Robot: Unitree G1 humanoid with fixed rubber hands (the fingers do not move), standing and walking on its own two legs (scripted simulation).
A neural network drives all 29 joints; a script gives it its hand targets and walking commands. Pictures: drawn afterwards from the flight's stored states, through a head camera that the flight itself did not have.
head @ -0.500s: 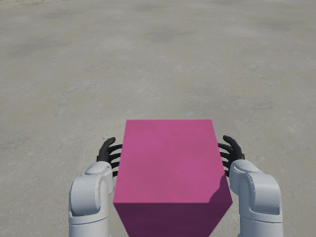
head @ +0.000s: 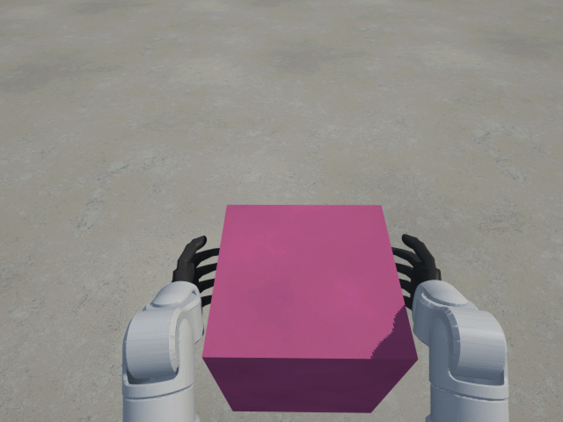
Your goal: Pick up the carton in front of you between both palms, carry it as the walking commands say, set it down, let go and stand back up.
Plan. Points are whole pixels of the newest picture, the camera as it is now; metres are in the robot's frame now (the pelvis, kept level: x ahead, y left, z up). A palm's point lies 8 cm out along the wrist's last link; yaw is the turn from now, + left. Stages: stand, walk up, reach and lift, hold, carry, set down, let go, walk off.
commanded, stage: carry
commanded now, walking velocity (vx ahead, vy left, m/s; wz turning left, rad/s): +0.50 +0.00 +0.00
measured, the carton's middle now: (302, 314) +0.27 +0.00 +0.03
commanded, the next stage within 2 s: none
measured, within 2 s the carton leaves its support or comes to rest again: neither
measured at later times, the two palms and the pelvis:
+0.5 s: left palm (240, 152) +0.59 +0.12 +0.09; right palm (389, 155) +0.59 -0.18 +0.09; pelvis +0.32 -0.03 +0.00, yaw +1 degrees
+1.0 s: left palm (240, 85) +0.92 +0.16 +0.08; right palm (350, 84) +0.92 -0.14 +0.09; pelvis +0.65 +0.01 +0.00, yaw -1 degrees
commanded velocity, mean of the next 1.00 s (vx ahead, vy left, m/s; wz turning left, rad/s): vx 0.50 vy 0.00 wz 0.00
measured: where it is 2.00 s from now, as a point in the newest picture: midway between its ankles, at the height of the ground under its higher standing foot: (290, 272)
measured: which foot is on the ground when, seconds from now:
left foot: down 0.00-0.46, up 0.48-0.90, down 0.92-1.00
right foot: up 0.00-0.42, down 0.44-0.94, up 0.96-1.00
